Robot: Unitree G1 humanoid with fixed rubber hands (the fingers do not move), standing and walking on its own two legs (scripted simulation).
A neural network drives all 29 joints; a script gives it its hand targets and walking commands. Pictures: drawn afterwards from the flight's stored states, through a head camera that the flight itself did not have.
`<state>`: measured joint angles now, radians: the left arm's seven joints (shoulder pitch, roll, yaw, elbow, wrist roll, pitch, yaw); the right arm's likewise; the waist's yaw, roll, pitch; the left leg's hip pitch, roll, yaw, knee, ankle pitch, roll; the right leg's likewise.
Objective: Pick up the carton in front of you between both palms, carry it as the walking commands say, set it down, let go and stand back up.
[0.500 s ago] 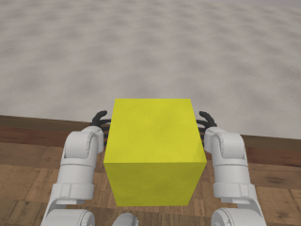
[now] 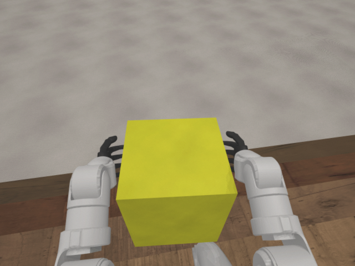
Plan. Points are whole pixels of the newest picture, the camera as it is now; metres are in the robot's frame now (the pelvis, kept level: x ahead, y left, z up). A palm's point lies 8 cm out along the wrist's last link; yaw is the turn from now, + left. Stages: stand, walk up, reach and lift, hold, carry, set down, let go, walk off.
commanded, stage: carry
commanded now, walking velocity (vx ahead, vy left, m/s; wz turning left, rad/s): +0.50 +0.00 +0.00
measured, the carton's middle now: (174, 183) +0.33 -0.03 -0.01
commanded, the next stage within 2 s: none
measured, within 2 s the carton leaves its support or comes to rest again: neither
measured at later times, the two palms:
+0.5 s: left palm (115, 112) +0.71 +0.15 -0.10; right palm (190, 106) +0.73 -0.15 -0.11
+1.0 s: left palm (128, 91) +1.11 +0.14 -0.30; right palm (179, 86) +1.11 -0.16 -0.29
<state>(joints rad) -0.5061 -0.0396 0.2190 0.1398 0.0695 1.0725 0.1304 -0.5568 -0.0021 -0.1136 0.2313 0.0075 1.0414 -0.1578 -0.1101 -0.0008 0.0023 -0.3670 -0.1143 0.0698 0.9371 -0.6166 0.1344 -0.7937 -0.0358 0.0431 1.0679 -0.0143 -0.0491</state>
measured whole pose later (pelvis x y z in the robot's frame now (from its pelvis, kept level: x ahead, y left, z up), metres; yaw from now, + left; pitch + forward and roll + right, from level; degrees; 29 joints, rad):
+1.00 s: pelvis +0.77 +0.00 -0.41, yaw +0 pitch +0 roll +2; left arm -0.51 -0.04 0.19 0.07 0.08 1.07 0.13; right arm -0.57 -0.02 -0.14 0.17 0.04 1.04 -0.15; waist -0.03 -0.06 -0.02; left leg -0.32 -0.12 0.09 1.49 -0.69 0.10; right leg -0.48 0.04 -0.08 0.56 0.29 -0.10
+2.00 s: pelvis +1.57 -0.02 -0.76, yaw -1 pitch +5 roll +0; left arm -0.49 -0.02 0.16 0.10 0.01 1.05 0.15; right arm -0.52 0.02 -0.17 0.12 0.00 1.06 -0.16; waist 0.06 0.01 0.02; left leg -0.73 0.01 -0.03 1.42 -0.46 0.03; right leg -0.44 0.05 -0.09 0.65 -0.30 -0.10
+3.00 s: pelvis +2.21 -0.03 -0.73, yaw +0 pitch +4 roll +1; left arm -0.12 -0.13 0.09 -0.30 0.10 1.19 0.10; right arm -0.12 0.13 -0.10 -0.31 -0.12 1.20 -0.09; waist 0.02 0.00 -0.15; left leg -0.58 0.11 0.12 0.65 -0.13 -0.03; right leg -0.08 -0.03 -0.20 0.25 -0.23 -0.03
